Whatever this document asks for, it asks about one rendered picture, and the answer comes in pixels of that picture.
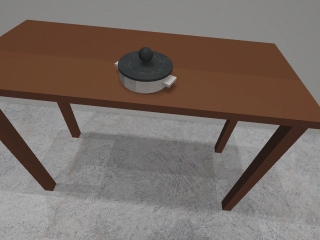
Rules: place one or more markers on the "table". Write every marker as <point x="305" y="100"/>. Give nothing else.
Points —
<point x="233" y="80"/>

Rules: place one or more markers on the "pot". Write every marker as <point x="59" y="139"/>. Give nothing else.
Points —
<point x="146" y="87"/>

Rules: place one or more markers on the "knob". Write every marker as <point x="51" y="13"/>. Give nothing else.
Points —
<point x="145" y="54"/>

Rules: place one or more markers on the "lid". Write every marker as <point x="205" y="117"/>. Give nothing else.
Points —
<point x="158" y="68"/>

